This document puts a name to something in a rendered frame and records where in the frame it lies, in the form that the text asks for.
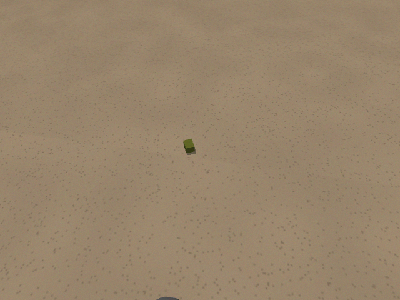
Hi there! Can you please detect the small box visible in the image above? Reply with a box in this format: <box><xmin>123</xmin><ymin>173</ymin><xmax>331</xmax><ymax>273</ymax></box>
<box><xmin>183</xmin><ymin>139</ymin><xmax>195</xmax><ymax>153</ymax></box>

